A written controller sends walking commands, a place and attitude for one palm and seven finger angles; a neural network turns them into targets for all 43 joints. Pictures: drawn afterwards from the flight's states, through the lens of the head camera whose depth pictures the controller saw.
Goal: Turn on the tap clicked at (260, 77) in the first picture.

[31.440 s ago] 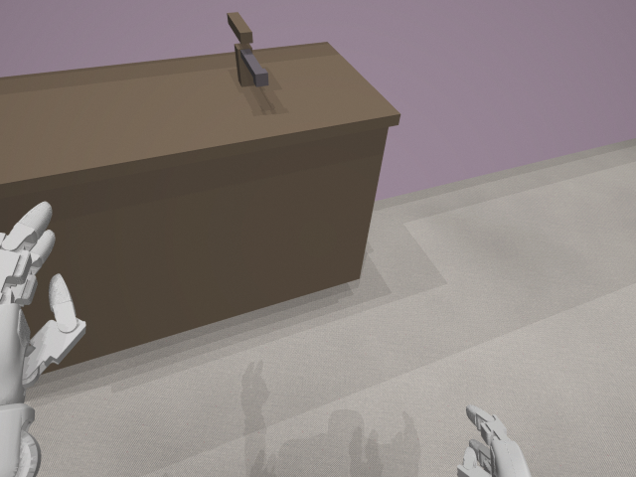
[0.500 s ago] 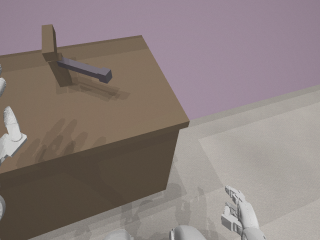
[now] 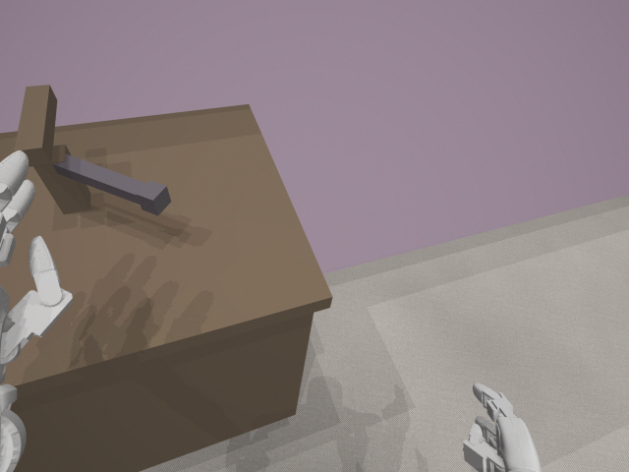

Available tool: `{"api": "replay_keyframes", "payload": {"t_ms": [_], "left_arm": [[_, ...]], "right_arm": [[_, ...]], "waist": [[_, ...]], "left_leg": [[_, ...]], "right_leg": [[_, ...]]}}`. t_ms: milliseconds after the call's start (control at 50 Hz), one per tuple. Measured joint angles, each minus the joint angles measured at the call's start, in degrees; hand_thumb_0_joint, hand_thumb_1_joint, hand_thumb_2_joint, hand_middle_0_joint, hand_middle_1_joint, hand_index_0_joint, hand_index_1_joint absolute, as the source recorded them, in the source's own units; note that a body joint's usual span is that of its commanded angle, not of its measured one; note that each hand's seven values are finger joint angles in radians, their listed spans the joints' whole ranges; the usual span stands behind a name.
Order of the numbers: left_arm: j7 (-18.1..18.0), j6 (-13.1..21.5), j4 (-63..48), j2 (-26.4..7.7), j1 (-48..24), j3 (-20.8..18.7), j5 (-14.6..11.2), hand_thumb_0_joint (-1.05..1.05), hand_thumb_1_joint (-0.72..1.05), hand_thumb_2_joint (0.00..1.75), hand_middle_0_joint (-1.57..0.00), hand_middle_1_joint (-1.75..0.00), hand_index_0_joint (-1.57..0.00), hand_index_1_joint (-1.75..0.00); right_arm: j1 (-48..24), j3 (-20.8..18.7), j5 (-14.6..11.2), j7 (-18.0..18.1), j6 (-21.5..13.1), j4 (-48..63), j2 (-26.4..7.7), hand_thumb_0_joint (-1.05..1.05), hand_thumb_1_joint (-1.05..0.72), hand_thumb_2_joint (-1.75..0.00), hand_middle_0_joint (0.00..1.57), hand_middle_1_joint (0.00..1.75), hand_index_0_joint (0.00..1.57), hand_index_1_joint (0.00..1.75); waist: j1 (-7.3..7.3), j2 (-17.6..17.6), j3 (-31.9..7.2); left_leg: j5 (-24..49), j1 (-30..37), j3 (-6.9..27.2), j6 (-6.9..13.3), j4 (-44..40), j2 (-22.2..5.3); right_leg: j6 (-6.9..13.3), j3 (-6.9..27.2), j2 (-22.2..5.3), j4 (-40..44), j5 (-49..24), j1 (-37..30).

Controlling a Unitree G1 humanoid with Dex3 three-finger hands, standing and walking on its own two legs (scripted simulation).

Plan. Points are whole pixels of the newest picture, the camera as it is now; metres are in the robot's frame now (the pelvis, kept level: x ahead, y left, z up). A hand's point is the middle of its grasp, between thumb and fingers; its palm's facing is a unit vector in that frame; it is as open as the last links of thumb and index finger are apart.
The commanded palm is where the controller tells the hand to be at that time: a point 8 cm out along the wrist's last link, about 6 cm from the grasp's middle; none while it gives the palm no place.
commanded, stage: come to a stop and stand still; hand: left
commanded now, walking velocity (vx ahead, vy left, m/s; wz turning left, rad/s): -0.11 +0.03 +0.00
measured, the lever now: (154, 198) +0.41 +0.23 +0.11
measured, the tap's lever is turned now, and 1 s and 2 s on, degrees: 49 49 49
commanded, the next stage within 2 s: none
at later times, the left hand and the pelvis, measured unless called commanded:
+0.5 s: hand (38, 323) +0.20 +0.25 +0.17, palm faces +0.39 -0.87 -0.31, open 7.4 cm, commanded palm +0.12 +0.27 +0.19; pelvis -0.05 +0.00 +0.01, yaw -3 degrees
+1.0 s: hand out of the picture +0.15 +0.29 +0.18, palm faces +0.43 -0.84 -0.33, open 7.4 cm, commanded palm +0.09 +0.32 +0.19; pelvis -0.06 +0.04 +0.01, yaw +1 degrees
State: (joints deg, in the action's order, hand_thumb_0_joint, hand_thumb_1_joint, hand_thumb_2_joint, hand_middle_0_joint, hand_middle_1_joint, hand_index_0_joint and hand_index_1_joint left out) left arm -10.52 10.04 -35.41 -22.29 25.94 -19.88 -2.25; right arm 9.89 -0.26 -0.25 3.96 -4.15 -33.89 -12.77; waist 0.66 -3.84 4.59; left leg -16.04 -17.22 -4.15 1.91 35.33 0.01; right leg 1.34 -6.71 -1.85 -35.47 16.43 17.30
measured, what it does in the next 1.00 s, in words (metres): shifts its weight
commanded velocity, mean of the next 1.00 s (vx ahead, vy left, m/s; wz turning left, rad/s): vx -0.02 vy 0.00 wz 0.00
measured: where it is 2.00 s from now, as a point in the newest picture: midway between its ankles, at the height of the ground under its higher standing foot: outside the picture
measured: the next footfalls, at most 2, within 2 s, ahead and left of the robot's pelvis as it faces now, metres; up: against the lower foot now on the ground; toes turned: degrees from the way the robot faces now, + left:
none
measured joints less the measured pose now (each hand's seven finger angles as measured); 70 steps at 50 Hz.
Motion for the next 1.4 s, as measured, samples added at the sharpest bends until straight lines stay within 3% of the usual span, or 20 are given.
{"api": "replay_keyframes", "payload": {"t_ms": [80,140,200,300,340,380,440,520,600,700,760,900,960,1040,1180,1400], "left_arm": [[0.46,1.58,0.1,-3.01,1.5,-2.96,-0.1,0.01,0.89,0.9,-0.22,-0.3,-0.22,-0.31],[0.65,1.84,2.5,-3.24,1.45,-3.93,-0.28,0.01,0.89,0.9,-0.22,-0.3,-0.21,-0.31],[0.86,1.02,6.17,-0.87,0.54,-2.78,-0.44,0.01,0.89,0.9,-0.22,-0.3,-0.21,-0.31],[1.38,-2.28,9.95,3.28,-0.26,1.34,-0.83,0.01,0.89,0.9,-0.21,-0.3,-0.21,-0.31],[4.26,-1.0,14.17,0.15,-7.62,0.66,2.41,0.01,0.89,0.9,-0.22,-0.3,-0.21,-0.31],[4.6,0.78,18.3,-2.08,-13.2,-1.96,1.62,0.01,0.89,0.9,-0.22,-0.3,-0.22,-0.31],[3.58,1.05,18.77,-0.93,-14.89,-3.48,-0.07,0.01,0.89,0.9,-0.22,-0.3,-0.21,-0.31],[4.01,2.22,11.72,2.59,-6.75,0.69,-0.34,0.01,0.9,0.9,-0.21,-0.3,-0.21,-0.31],[5.38,3.78,7.98,1.23,0.25,2.72,0.39,0.01,0.89,0.9,-0.22,-0.3,-0.21,-0.31],[4.66,4.47,10.52,-2.77,-3.06,-2.32,0.38,0.01,0.89,0.9,-0.22,-0.3,-0.22,-0.31],[4.09,4.35,12.66,-1.82,-6.47,-4.23,0.54,0.01,0.89,0.9,-0.22,-0.3,-0.22,-0.31],[4.36,4.0,10.68,3.19,-5.03,0.09,1.82,0.01,0.89,0.9,-0.21,-0.3,-0.21,-0.31],[4.8,3.76,11.14,3.05,-4.68,1.15,2.26,0.01,0.89,0.9,-0.21,-0.3,-0.21,-0.31],[4.94,3.07,12.3,1.97,-6.01,-0.24,2.11,0.01,0.89,0.9,-0.22,-0.3,-0.21,-0.31],[4.51,2.54,10.99,3.1,-6.6,-1.2,1.86,0.01,0.89,0.9,-0.21,-0.3,-0.21,-0.31],[4.25,1.1,12.3,3.31,-4.99,0.26,2.31,0.01,0.89,0.9,-0.21,-0.3,-0.21,-0.31]], "right_arm": [[0.76,0.3,0.67,0.0,-0.85,1.9,0.84,0.01,-0.91,-0.9,0.2,0.3,0.2,0.3],[1.02,1.1,0.53,-0.41,-1.6,1.98,1.47,0.01,-0.91,-0.9,0.2,0.3,0.2,0.3],[0.36,2.16,0.3,-0.63,-1.21,0.82,2.0,0.01,-0.9,-0.9,0.2,0.3,0.2,0.3],[0.6,3.52,0.16,-0.28,-0.02,-0.18,2.87,0.01,-0.9,-0.9,0.2,0.3,0.21,0.3],[1.94,2.44,0.9,-0.28,-1.93,-0.71,3.3,0.01,-0.9,-0.9,0.2,0.3,0.21,0.3],[1.34,2.51,0.28,-1.18,-2.28,-1.57,3.43,0.01,-0.9,-0.9,0.2,0.3,0.21,0.3],[0.81,1.89,-0.02,-2.28,-3.07,-0.84,2.52,0.01,-0.9,-0.9,0.2,0.3,0.21,0.3],[1.9,0.69,-0.11,-2.95,-3.64,0.43,0.55,0.01,-0.9,-0.9,0.2,0.3,0.21,0.3],[3.9,0.24,0.0,-2.15,-3.24,0.66,0.2,0.01,-0.9,-0.9,0.2,0.3,0.2,0.3],[5.29,0.15,-0.26,-1.63,-3.8,0.3,0.76,0.01,-0.9,-0.9,0.2,0.3,0.2,0.3],[5.44,0.41,-0.38,-2.25,-4.38,-0.23,1.24,0.01,-0.9,-0.9,0.2,0.3,0.2,0.3],[4.52,1.57,-0.01,-3.75,-5.18,-0.93,2.7,0.01,-0.9,-0.9,0.2,0.3,0.2,0.3],[3.82,2.08,0.3,-3.78,-4.91,-1.01,3.49,0.01,-0.9,-0.9,0.2,0.3,0.21,0.3],[2.77,2.42,0.59,-3.57,-4.49,-1.05,3.99,0.01,-0.9,-0.9,0.2,0.3,0.21,0.3],[2.0,2.0,0.44,-3.52,-4.76,-0.78,2.71,0.01,-0.9,-0.9,0.2,0.3,0.21,0.3],[3.15,1.77,0.28,-2.72,-4.15,-0.26,2.08,0.01,-0.9,-0.9,0.2,0.3,0.21,0.3]], "waist": [[-0.34,0.5,-2.05],[-1.24,2.28,-3.31],[-2.04,5.0,-3.5],[-2.73,5.76,-4.19],[-4.85,5.05,-3.39],[-5.89,3.68,-1.93],[-4.46,2.5,0.45],[-1.87,2.51,-0.01],[-0.58,1.72,-1.76],[-1.17,0.67,-0.97],[-1.7,0.92,-0.96],[-2.44,2.59,-2.04],[-2.6,2.8,-2.27],[-2.89,2.79,-1.93],[-3.72,3.06,-1.29],[-2.8,2.26,-2.51]], "left_leg": [[0.44,-0.27,-0.21,0.54,-2.02,0.04],[1.09,-0.82,-0.1,0.28,-2.79,-0.26],[1.69,-0.75,0.29,-0.25,-3.41,-1.63],[3.43,-0.4,0.26,-0.8,-5.02,-2.07],[4.16,-1.76,1.97,-0.77,-3.81,-2.06],[4.4,-1.31,2.45,-1.05,-4.86,-2.07],[6.08,-0.53,1.52,-0.8,-6.15,-1.52],[6.31,-0.36,0.3,0.34,-6.35,-0.81],[4.14,-0.68,0.53,0.75,-6.23,-0.28],[7.53,-0.44,1.11,2.02,-6.45,0.33],[6.99,-0.56,1.47,2.43,-5.95,0.87],[5.88,-0.09,1.42,2.61,-5.82,1.56],[5.04,0.11,1.37,2.49,-6.11,1.68],[4.22,0.1,1.19,2.21,-6.41,1.47],[7.44,0.87,0.46,2.51,-7.85,1.02],[6.42,2.08,0.01,2.51,-8.75,1.25]], "right_leg": [[-0.59,2.55,0.43,-0.35,3.32,-0.17],[-1.07,3.7,0.64,4.12,0.66,-2.98],[-1.45,3.46,2.11,7.48,-1.13,-4.24],[-0.84,3.49,2.6,8.49,-2.66,-4.21],[-0.57,2.81,3.09,8.92,-3.45,-3.79],[-0.08,3.42,3.65,8.77,-4.43,-2.96],[-0.45,4.39,3.07,8.47,-5.43,-2.82],[-1.51,5.61,2.33,8.45,-5.83,-2.6],[-1.7,5.95,2.17,8.6,-2.37,-2.49],[-1.48,5.96,2.06,6.88,-0.35,-2.44],[-1.13,6.27,2.0,5.93,1.22,-2.42],[-1.05,7.28,1.95,7.02,0.58,-3.73],[-1.05,7.71,2.09,7.78,0.39,-4.33],[-1.35,8.05,2.39,9.42,-1.26,-5.17],[-1.81,8.85,2.86,10.86,-3.64,-6.08],[-2.39,9.64,2.76,12.32,-5.41,-7.39]]}}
